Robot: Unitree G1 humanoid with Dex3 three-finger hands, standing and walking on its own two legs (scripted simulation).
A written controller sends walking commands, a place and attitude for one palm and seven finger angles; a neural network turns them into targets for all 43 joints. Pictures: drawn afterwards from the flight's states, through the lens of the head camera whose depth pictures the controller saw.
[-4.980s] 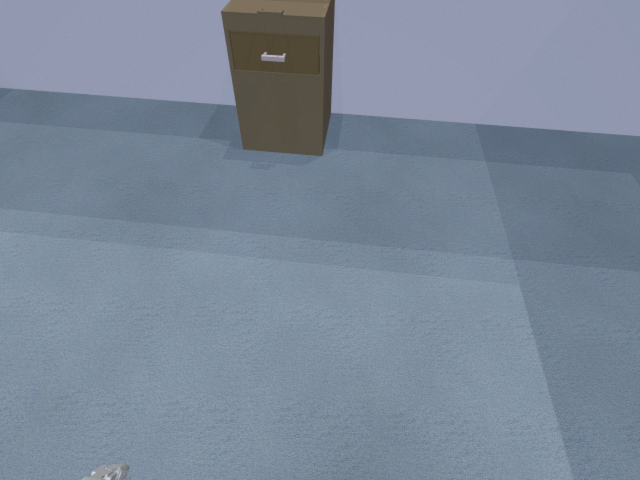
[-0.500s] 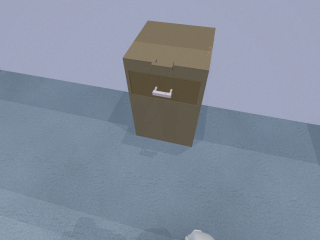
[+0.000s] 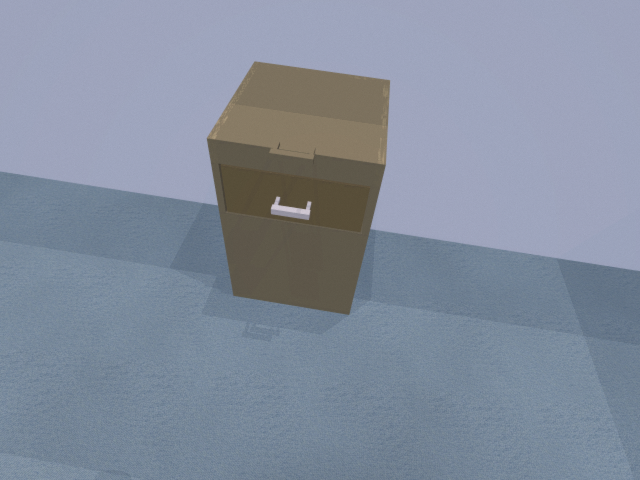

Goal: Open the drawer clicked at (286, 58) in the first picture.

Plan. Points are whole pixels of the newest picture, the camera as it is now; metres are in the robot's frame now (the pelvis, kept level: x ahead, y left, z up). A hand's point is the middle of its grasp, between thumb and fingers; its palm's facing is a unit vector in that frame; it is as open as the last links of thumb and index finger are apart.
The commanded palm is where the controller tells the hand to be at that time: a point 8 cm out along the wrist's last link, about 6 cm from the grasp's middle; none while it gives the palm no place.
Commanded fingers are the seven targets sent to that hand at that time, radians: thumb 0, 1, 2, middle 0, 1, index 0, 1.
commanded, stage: take the last steps up to it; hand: left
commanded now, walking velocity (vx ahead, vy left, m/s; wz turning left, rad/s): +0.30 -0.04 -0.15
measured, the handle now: (292, 207) +0.80 +0.12 -0.24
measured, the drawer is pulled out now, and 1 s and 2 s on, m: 0.00 0.00 0.00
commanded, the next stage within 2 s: come to a stop and stand still in 0.86 s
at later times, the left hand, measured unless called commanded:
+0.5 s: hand (238, 466) +0.17 +0.12 -0.16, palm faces -0.04 -0.98 -0.20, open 7.3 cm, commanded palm none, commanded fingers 0.00 0.90 0.90 -0.20 -0.30 -0.20 -0.30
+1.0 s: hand (245, 417) +0.24 +0.13 -0.17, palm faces +0.00 -0.99 -0.16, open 7.4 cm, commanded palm none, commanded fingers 0.00 0.90 0.90 -0.20 -0.30 -0.20 -0.30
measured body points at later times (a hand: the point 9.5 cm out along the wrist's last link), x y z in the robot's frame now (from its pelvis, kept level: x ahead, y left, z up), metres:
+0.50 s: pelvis +0.09 -0.05 +0.00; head +0.10 -0.07 +0.45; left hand +0.17 +0.17 -0.14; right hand -0.03 -0.26 -0.16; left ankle +0.02 +0.09 -0.68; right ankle +0.07 -0.15 -0.73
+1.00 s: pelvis +0.25 -0.04 +0.00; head +0.26 -0.04 +0.45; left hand +0.24 +0.18 -0.16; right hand +0.29 -0.28 -0.14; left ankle +0.29 +0.05 -0.73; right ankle +0.20 -0.15 -0.67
